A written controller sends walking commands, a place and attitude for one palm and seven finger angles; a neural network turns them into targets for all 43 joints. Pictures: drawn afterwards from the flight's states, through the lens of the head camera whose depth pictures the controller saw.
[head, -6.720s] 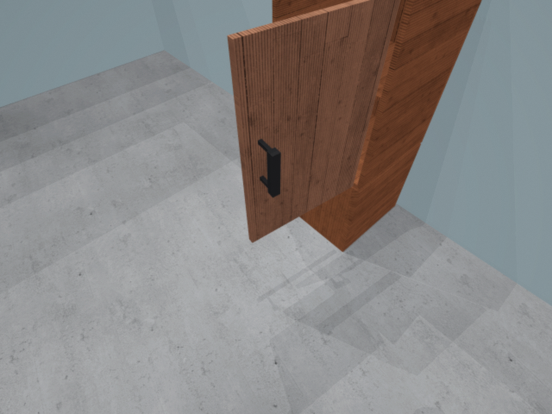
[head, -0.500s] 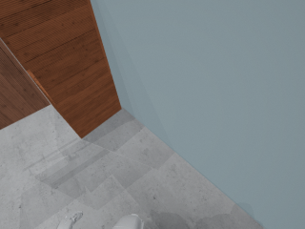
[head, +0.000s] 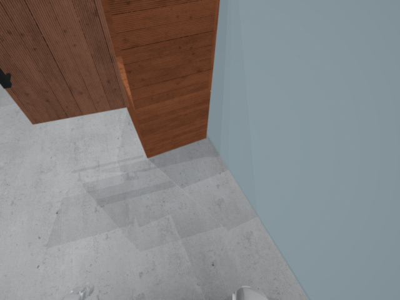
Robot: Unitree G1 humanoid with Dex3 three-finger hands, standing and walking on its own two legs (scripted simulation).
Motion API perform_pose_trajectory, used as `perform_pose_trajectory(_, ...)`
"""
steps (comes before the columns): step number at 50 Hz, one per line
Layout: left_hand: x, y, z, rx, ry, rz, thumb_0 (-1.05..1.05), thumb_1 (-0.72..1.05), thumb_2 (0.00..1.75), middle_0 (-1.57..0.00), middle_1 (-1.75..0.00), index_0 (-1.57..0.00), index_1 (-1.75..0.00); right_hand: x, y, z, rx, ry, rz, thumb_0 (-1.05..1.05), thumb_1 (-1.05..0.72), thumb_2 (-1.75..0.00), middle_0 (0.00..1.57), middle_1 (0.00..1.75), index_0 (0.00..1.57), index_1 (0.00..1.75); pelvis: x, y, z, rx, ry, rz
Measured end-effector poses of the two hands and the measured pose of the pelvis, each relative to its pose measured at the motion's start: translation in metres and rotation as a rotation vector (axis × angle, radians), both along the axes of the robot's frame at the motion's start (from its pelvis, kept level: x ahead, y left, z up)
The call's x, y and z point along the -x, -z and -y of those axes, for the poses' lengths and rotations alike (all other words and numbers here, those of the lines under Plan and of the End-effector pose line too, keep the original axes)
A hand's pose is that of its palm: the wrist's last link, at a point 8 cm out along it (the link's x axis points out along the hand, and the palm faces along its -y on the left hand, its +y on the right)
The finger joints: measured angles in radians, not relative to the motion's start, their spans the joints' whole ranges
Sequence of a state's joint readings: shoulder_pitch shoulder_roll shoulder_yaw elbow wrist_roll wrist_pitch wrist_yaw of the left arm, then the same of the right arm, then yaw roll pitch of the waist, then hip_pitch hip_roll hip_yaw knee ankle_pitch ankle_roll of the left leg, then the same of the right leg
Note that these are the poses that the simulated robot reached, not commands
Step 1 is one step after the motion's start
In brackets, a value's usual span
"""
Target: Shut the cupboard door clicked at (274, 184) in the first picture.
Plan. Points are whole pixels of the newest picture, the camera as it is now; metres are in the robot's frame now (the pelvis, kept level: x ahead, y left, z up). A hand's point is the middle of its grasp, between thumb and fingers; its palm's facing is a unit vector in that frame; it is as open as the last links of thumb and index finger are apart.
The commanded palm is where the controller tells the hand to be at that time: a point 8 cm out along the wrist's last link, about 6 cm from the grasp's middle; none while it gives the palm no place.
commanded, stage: turn to face it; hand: left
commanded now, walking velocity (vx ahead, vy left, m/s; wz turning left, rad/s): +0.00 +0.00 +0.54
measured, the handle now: out of the picture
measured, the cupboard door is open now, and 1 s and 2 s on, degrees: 82 82 82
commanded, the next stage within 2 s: take the last steps up to it in 0.40 s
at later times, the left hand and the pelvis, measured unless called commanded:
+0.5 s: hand out of the picture +0.00 +0.18 -0.19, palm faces +0.28 -0.94 -0.20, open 7.4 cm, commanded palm none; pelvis +0.01 -0.02 -0.01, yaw +15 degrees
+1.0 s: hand out of the picture -0.02 +0.17 -0.16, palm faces +0.46 -0.87 -0.20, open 7.4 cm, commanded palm none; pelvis +0.08 +0.01 +0.01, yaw +25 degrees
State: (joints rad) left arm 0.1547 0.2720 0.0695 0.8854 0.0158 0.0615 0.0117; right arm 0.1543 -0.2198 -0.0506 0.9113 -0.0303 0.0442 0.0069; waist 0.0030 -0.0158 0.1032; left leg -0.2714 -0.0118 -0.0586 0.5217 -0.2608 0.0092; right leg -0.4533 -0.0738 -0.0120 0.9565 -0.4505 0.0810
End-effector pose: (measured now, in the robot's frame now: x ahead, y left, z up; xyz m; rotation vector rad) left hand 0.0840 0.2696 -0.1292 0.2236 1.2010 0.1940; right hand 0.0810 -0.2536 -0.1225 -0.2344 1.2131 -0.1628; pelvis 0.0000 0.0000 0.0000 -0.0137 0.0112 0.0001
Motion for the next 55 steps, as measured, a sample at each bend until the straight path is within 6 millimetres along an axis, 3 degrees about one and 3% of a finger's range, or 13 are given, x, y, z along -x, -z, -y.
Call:
perform_pose_trajectory(6, -0.008, -0.009, 0.021, -0.042, -0.024, 0.085, 0.01, 0.91, 0.90, -0.20, -0.30, -0.20, -0.30, -0.004, 0.023, 0.022, -0.043, -0.020, -0.034, 0.00, -0.90, -0.90, 0.21, 0.30, 0.21, 0.30, -0.005, 0.010, 0.027, -0.021, -0.068, -0.004)
perform_pose_trajectory(9, 0.002, -0.013, 0.035, -0.049, -0.046, 0.088, 0.01, 0.91, 0.90, -0.20, -0.30, -0.20, -0.30, -0.013, 0.028, 0.031, -0.049, -0.039, -0.045, 0.00, -0.90, -0.90, 0.21, 0.30, 0.21, 0.30, -0.004, 0.010, 0.033, -0.020, -0.109, 0.010)
perform_pose_trajectory(13, 0.024, -0.013, 0.051, -0.019, -0.096, 0.046, 0.01, 0.90, 0.90, -0.20, -0.30, -0.21, -0.30, -0.029, 0.020, 0.034, -0.051, -0.077, -0.048, 0.01, -0.90, -0.90, 0.20, 0.30, 0.20, 0.30, -0.007, 0.002, 0.037, -0.038, -0.154, 0.013)
perform_pose_trajectory(19, 0.061, 0.001, 0.062, 0.050, -0.181, -0.014, 0.01, 0.90, 0.90, -0.21, -0.30, -0.21, -0.30, -0.060, 0.007, 0.015, -0.038, -0.171, -0.032, 0.01, -0.91, -0.90, 0.20, 0.30, 0.20, 0.30, -0.011, -0.002, 0.034, -0.048, -0.210, 0.004)
perform_pose_trajectory(24, 0.098, 0.027, 0.050, 0.090, -0.275, -0.086, 0.01, 0.90, 0.90, -0.21, -0.30, -0.21, -0.30, -0.086, 0.008, -0.012, -0.009, -0.258, 0.027, 0.00, -0.90, -0.90, 0.20, 0.30, 0.20, 0.30, -0.012, 0.012, 0.021, -0.021, -0.254, 0.001)
perform_pose_trajectory(27, 0.112, 0.028, 0.043, 0.085, -0.314, -0.135, 0.01, 0.90, 0.90, -0.20, -0.30, -0.21, -0.30, -0.090, 0.003, -0.024, -0.001, -0.293, 0.033, 0.00, -0.90, -0.90, 0.20, 0.30, 0.20, 0.30, -0.012, 0.008, 0.019, -0.020, -0.266, 0.005)
perform_pose_trajectory(33, 0.107, 0.011, 0.037, 0.072, -0.343, -0.099, 0.01, 0.91, 0.90, -0.20, -0.30, -0.20, -0.30, -0.083, 0.004, -0.031, -0.026, -0.320, 0.000, 0.00, -0.90, -0.90, 0.21, 0.30, 0.21, 0.30, -0.018, -0.001, 0.020, 0.002, -0.299, 0.010)
perform_pose_trajectory(38, 0.088, 0.005, 0.040, 0.034, -0.347, -0.012, 0.01, 0.91, 0.90, -0.20, -0.30, -0.20, -0.30, -0.076, 0.024, -0.018, -0.060, -0.312, -0.059, 0.00, -0.90, -0.90, 0.21, 0.30, 0.21, 0.30, -0.032, 0.008, 0.028, -0.018, -0.334, 0.010)
perform_pose_trajectory(40, 0.088, 0.005, 0.043, 0.020, -0.376, 0.011, 0.01, 0.91, 0.90, -0.20, -0.30, -0.20, -0.30, -0.078, 0.032, -0.014, -0.058, -0.329, -0.099, 0.00, -0.90, -0.90, 0.21, 0.30, 0.21, 0.30, -0.037, 0.011, 0.028, -0.019, -0.362, 0.020)
perform_pose_trajectory(43, 0.098, 0.000, 0.052, 0.032, -0.421, -0.014, 0.01, 0.91, 0.90, -0.20, -0.30, -0.20, -0.30, -0.091, 0.027, -0.016, -0.052, -0.349, -0.135, 0.01, -0.90, -0.90, 0.21, 0.30, 0.21, 0.30, -0.048, 0.005, 0.020, -0.021, -0.387, 0.020)
perform_pose_trajectory(49, 0.122, 0.000, 0.063, 0.113, -0.486, -0.149, 0.01, 0.90, 0.90, -0.20, -0.30, -0.21, -0.30, -0.141, 0.007, -0.050, -0.051, -0.390, -0.098, 0.01, -0.91, -0.90, 0.20, 0.30, 0.20, 0.30, -0.074, -0.008, -0.006, -0.040, -0.426, -0.014)
perform_pose_trajectory(55, 0.143, 0.017, 0.044, 0.184, -0.573, -0.268, 0.01, 0.90, 0.90, -0.21, -0.30, -0.21, -0.30, -0.206, 0.010, -0.123, -0.045, -0.502, -0.023, 0.01, -0.91, -0.90, 0.20, 0.29, 0.20, 0.30, -0.099, 0.006, -0.056, -0.035, -0.457, -0.018)
